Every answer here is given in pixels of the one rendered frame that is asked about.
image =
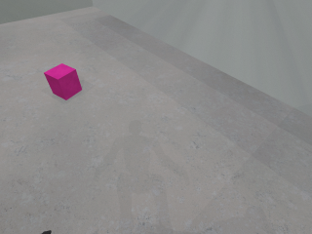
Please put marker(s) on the carton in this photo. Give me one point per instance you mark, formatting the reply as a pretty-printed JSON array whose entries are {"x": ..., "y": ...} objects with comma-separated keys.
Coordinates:
[{"x": 64, "y": 81}]

